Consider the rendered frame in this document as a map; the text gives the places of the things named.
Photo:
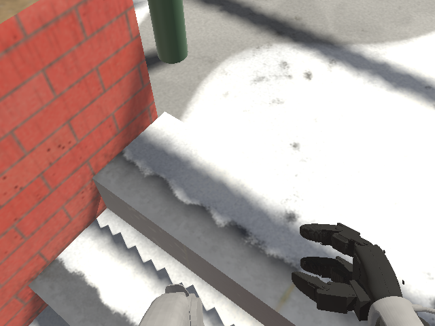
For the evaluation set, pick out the right robot hand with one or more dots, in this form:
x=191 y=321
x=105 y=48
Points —
x=355 y=286

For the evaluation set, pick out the right robot forearm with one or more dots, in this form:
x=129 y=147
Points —
x=394 y=311

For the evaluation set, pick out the left robot thigh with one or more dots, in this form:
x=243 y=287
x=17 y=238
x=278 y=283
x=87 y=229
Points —
x=174 y=309

